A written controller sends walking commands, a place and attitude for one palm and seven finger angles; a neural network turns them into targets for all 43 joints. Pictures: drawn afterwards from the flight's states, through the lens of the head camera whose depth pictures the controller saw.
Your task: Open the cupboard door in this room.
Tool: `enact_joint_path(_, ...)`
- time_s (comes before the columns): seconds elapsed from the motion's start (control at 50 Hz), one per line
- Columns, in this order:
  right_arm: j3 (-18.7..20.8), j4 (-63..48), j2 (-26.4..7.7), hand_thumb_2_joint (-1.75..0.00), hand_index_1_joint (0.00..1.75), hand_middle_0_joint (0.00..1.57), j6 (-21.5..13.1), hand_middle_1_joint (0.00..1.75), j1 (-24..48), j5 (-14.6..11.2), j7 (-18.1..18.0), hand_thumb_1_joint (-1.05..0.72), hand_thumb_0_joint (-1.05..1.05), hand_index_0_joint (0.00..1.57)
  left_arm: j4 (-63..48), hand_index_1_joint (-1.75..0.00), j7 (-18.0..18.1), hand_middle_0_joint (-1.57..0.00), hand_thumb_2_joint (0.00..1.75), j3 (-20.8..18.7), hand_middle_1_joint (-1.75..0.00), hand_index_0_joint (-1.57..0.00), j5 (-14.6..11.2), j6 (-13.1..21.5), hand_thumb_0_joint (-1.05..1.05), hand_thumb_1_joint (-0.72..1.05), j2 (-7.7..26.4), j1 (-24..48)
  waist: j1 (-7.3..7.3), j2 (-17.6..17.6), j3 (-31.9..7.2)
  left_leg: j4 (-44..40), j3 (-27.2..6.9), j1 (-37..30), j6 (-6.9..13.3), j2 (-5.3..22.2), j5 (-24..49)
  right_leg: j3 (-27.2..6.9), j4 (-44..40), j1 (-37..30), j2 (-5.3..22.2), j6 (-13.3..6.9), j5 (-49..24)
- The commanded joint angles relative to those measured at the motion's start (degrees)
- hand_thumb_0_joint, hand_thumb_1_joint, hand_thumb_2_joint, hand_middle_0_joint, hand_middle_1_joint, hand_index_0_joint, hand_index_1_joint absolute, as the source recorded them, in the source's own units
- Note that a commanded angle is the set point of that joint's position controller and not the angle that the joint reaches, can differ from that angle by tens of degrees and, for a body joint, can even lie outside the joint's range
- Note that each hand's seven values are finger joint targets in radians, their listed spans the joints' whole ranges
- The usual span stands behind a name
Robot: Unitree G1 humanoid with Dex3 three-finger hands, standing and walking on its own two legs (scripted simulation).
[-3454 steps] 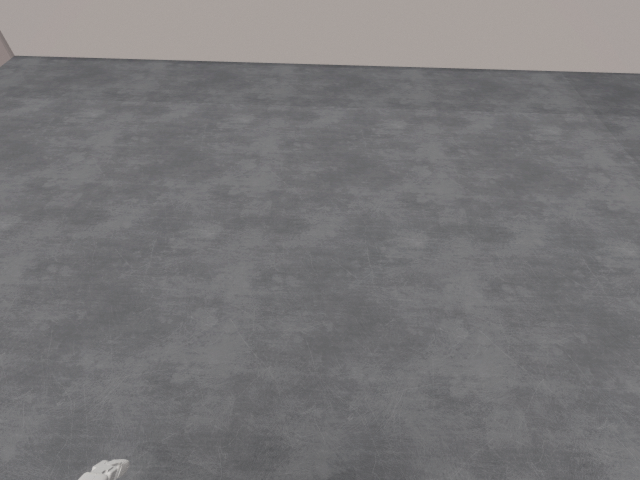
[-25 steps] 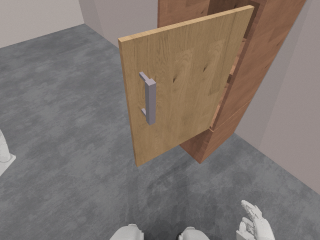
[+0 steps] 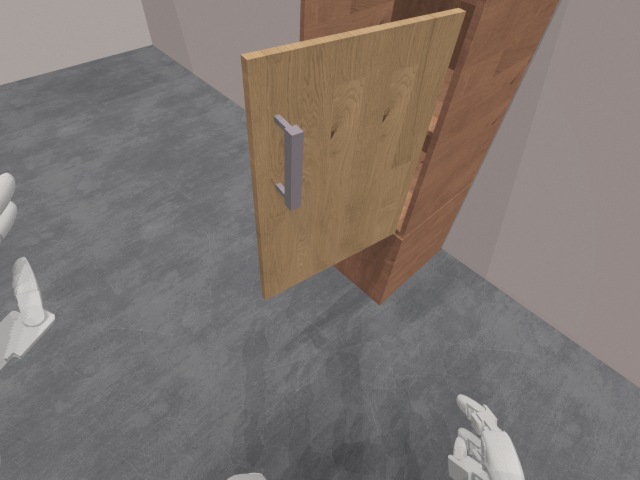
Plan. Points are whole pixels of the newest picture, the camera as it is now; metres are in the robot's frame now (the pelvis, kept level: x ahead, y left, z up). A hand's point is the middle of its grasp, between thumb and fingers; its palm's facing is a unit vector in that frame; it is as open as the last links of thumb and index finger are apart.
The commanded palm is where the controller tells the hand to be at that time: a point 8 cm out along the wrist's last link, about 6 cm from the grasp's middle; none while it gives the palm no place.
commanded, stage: stop stepping back and stand still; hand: left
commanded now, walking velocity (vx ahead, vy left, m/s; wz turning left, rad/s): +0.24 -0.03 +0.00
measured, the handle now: (286, 164) +0.56 +0.11 +0.07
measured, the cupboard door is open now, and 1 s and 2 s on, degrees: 80 80 80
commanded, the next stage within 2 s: let the arm hang, fingers relaxed in 1.32 s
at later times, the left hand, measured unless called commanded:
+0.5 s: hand (22, 418) +0.13 +0.23 +0.17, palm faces +0.43 -0.78 -0.45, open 7.4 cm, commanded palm +0.07 +0.27 +0.18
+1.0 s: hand out of the picture +0.13 +0.28 +0.16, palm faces +0.38 -0.79 -0.47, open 7.4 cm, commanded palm +0.07 +0.32 +0.18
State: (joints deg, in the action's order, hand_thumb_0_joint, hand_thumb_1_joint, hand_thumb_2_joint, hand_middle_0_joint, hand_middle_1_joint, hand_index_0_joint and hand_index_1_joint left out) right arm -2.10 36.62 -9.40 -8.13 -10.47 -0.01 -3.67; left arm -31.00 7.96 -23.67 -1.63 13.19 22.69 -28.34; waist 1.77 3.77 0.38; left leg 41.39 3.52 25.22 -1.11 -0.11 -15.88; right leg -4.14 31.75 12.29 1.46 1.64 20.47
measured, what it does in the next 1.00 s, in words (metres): steps on the spot: left foot, then left foot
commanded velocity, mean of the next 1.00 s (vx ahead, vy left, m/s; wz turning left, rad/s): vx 0.09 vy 0.02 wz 0.00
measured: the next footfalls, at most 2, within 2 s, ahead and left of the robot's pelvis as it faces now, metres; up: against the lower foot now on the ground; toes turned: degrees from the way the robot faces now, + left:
left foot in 0.02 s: +0.07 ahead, +0.11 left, +0.00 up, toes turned +2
left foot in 0.62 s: -0.03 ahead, +0.14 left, +0.00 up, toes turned +2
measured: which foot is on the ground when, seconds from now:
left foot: up 0.00-0.00, down 0.02-0.26, up 0.28-0.60, down 0.62-1.00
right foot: down 0.00-1.00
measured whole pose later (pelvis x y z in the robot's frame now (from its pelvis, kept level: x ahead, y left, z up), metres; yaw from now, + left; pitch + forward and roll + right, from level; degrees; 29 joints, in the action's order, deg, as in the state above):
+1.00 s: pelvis -0.08 +0.02 +0.01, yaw -2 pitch -1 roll +0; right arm -1.4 35.3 -10.4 -7.8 -11.6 0.0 -3.5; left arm -25.9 7.8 -22.9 -1.7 12.0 22.4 -31.1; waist 0.6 0.6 2.0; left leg 26.9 4.0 11.8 0.3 1.1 -14.2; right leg 2.7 27.3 13.4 -0.1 -1.2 13.1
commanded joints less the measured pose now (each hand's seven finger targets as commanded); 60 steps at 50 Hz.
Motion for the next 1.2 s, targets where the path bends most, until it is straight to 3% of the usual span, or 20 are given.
enact_joint_path(0.0,4.5,-10.1,-10.2,-0.90,0.30,0.20,-4.0,0.30,2.5,-0.4,-1.8,-0.90,0.00,0.20,-12.3,-0.30,1.7,-0.20,0.90,-9.6,-0.30,-0.20,-0.5,2.2,0.00,0.90,13.0,-1.8,-1.44,-14.4,-11.0,-20.9,-12.5,-23.2,3.3,11.9,28.7,3.2,4.0,5.1,-0.2,-0.8,-3.3)
enact_joint_path(0.02,4.9,-10.5,-10.7,-0.90,0.30,0.20,-4.3,0.30,1.9,-0.6,-1.1,-0.90,0.00,0.20,-10.9,-0.30,1.4,-0.20,0.90,-8.9,-0.30,-0.20,-0.9,2.4,0.00,0.90,11.8,-2.2,-1.24,-12.5,-10.3,-22.5,-15.4,-23.1,5.1,13.6,27.4,3.1,5.6,6.7,-3.0,-0.6,5.2)
enact_joint_path(0.06,4.3,-9.4,-8.9,-0.90,0.30,0.20,-5.0,0.30,1.6,0.8,-1.0,-0.90,0.00,0.20,-12.7,-0.30,1.3,-0.20,0.90,-10.9,-0.30,-0.20,-1.2,2.4,0.00,0.90,13.6,-3.9,-2.58,-21.2,-9.3,-27.2,-20.1,-22.2,4.2,15.2,24.6,4.0,13.3,9.6,-3.2,-0.3,6.9)
enact_joint_path(0.12,4.2,-9.2,-9.4,-0.90,0.30,0.20,-5.2,0.30,2.2,0.3,-0.1,-0.90,0.00,0.20,-13.2,-0.30,1.6,-0.20,0.90,-8.7,-0.30,-0.20,-0.5,2.0,0.00,0.90,11.3,-7.4,-2.39,-16.0,-6.4,-28.8,-12.9,-11.2,7.0,13.2,1.5,5.6,9.3,2.2,-2.3,-0.6,4.5)
enact_joint_path(0.16,4.1,-9.6,-10.0,-0.90,0.30,0.20,-4.2,0.30,3.4,0.4,-0.3,-0.90,0.00,0.20,-12.0,-0.30,2.0,-0.20,0.90,-8.1,-0.30,-0.20,-0.3,1.1,0.00,0.90,11.1,-7.4,-2.25,-17.7,-3.3,-33.7,-10.4,-0.6,5.8,11.7,-18.9,9.6,4.5,-5.8,-3.8,-1.5,5.5)
enact_joint_path(0.2,4.4,-9.6,-10.2,-0.90,0.30,0.20,-2.4,0.30,4.0,0.7,-0.9,-0.90,0.00,0.20,-8.4,-0.30,2.3,-0.20,0.90,-9.5,-0.30,-0.20,0.4,0.6,0.00,0.90,13.2,-5.8,-2.18,-14.6,-1.6,-27.8,-7.2,6.3,4.1,8.7,-24.3,9.4,-3.8,-11.8,-3.2,-3.3,5.5)
enact_joint_path(0.22,4.7,-9.9,-9.5,-0.90,0.30,0.20,-1.5,0.30,4.1,0.9,-1.1,-0.90,0.00,0.20,-7.5,-0.30,2.2,-0.20,0.90,-9.0,-0.30,-0.20,0.7,0.7,0.00,0.90,13.1,-4.2,-2.07,-5.6,-0.2,-13.9,-4.0,7.7,2.8,4.2,-19.3,-0.2,-12.8,-9.2,1.7,-6.0,10.5)
enact_joint_path(0.24,5.1,-9.9,-9.2,-0.90,0.30,0.20,-0.7,0.30,3.8,1.0,-0.9,-0.90,0.00,0.20,-7.1,-0.30,2.1,-0.20,0.90,-10.5,-0.30,-0.20,0.6,0.6,0.00,0.90,15.3,-2.9,-1.72,8.0,-0.1,7.1,-1.7,9.5,1.6,-0.1,-11.3,-21.7,-23.7,-2.0,14.9,-11.9,21.8)
enact_joint_path(0.26,5.5,-8.9,-10.2,-0.90,0.30,0.20,-1.3,0.30,3.3,0.8,-0.8,-0.90,0.00,0.20,-8.6,-0.30,2.1,-0.20,0.90,-10.0,-0.30,-0.20,-0.1,1.2,0.00,0.90,15.1,2.2,-1.60,9.5,1.3,20.4,-3.8,12.7,0.6,-0.2,-7.8,-29.6,-27.3,2.8,20.3,-13.4,23.3)
enact_joint_path(0.28,5.2,-6.8,-9.8,-0.90,0.30,0.20,-2.0,0.30,1.1,1.2,-0.6,-0.90,0.00,0.20,-5.8,-0.30,1.9,-0.20,0.90,-9.7,-0.30,-0.20,-0.1,2.1,0.00,0.90,14.0,4.0,-3.54,5.0,0.8,24.9,-5.5,11.2,0.3,1.5,-4.0,-23.8,-26.3,5.4,18.6,-12.4,21.4)
enact_joint_path(0.32,4.9,-6.4,-9.3,-0.90,0.30,0.20,-1.8,0.30,1.3,0.8,-0.8,-0.90,0.00,0.20,-1.9,-0.30,1.3,-0.20,0.90,-7.3,-0.30,-0.20,0.3,2.8,0.00,0.90,11.7,4.2,-3.56,-1.0,1.6,22.5,-3.9,9.5,0.1,3.2,0.1,-14.8,-24.0,6.7,14.9,-10.8,17.1)
enact_joint_path(0.4,5.1,-5.9,-9.6,-0.90,0.30,0.20,-3.0,0.30,1.9,0.4,-1.7,-0.90,0.00,0.20,-0.4,-0.30,1.5,-0.20,0.90,-5.7,-0.30,-0.20,1.1,3.7,0.00,0.90,11.3,4.6,-2.63,1.0,0.3,10.0,-0.4,4.9,1.4,2.6,-0.4,-8.0,-22.2,3.0,13.2,-7.8,6.5)
enact_joint_path(0.48,4.7,-7.0,-8.6,-0.90,0.30,0.20,-3.8,0.30,1.3,0.7,-1.8,-0.90,0.00,0.20,-3.2,-0.30,2.4,-0.20,0.90,-7.3,-0.30,-0.20,1.0,3.6,0.00,0.90,11.5,1.2,-1.17,5.4,-2.3,-5.7,2.7,-2.3,2.6,1.3,-2.9,-7.6,-21.0,-0.9,12.3,-7.9,6.9)
enact_joint_path(0.52,4.5,-7.3,-8.4,-0.90,0.30,0.20,-4.0,0.30,0.8,0.8,-1.8,-0.90,0.00,0.20,-4.6,-0.30,2.8,-0.20,0.90,-7.5,-0.30,-0.20,0.7,3.2,0.00,0.90,11.3,0.5,-1.47,3.0,-3.0,-13.0,2.9,-8.1,3.0,0.6,-1.9,-6.9,-18.7,-0.6,11.0,-7.4,6.2)
enact_joint_path(0.62,5.8,-9.2,-11.5,-0.90,0.30,0.20,-3.5,0.30,1.8,-0.3,-1.3,-0.90,0.00,0.20,-7.3,-0.30,2.6,-0.20,0.90,-7.8,-0.30,-0.20,-0.2,3.7,0.00,0.90,11.1,0.8,-1.07,-7.8,-5.2,-18.7,-8.9,-15.2,5.7,9.3,12.0,-1.0,-4.9,-0.4,1.6,-1.5,-11.9)
enact_joint_path(0.66,4.8,-8.4,-9.9,-0.90,0.30,0.20,-3.2,0.30,1.6,-0.3,-1.0,-0.90,0.00,0.20,-4.6,-0.30,1.9,-0.20,0.90,-8.3,-0.30,-0.20,0.0,3.2,0.00,0.90,11.2,-1.3,-1.93,-10.0,-2.6,-19.1,-5.4,-9.3,4.6,6.6,4.0,-0.9,-7.0,-1.0,1.8,-2.3,-7.8)
enact_joint_path(0.74,4.6,-8.0,-9.3,-0.90,0.30,0.20,-3.3,0.30,1.6,-0.2,-0.5,-0.90,0.00,0.20,-4.4,-0.30,1.4,-0.20,0.90,-7.0,-0.30,-0.20,0.0,3.0,0.00,0.90,10.4,-0.1,-2.42,-1.3,-2.3,-13.9,-2.6,-10.2,2.9,3.5,4.6,-4.2,-11.0,0.0,5.2,-3.7,-10.2)
enact_joint_path(0.9,4.0,-9.4,-9.4,-0.90,0.30,0.20,-2.5,0.30,3.3,0.0,-0.6,-0.90,0.00,0.20,-7.4,-0.30,1.3,-0.20,0.90,-7.8,-0.30,-0.20,-0.1,2.5,0.00,0.90,11.4,-0.5,-1.62,-10.0,-5.0,-20.7,-5.7,-12.2,2.8,6.4,14.6,2.4,-5.8,-4.1,1.0,-1.8,-18.6)
enact_joint_path(1.08,4.0,-9.8,-9.2,-0.90,0.30,0.20,-2.2,0.30,2.9,0.0,-0.7,-0.90,0.00,0.20,-6.4,-0.30,1.3,-0.20,0.90,-6.6,-0.30,-0.20,-0.3,2.1,0.00,0.90,9.6,-0.9,-1.78,-6.4,-5.2,-21.4,-5.0,-10.9,2.3,5.4,9.1,2.0,-8.6,-5.7,1.1,-1.7,-17.9)
enact_joint_path(1.18,4.1,-10.1,-9.4,-0.90,0.30,0.20,-2.0,0.30,3.2,0.0,-0.8,-0.90,0.00,0.20,-6.9,-0.30,1.4,-0.20,0.90,-6.3,-0.30,-0.20,-0.1,2.1,0.00,0.90,9.5,-0.8,-1.67,-8.7,-4.8,-23.0,-5.2,-10.4,2.1,5.4,7.8,3.0,-8.7,-5.7,0.6,-1.4,-16.5)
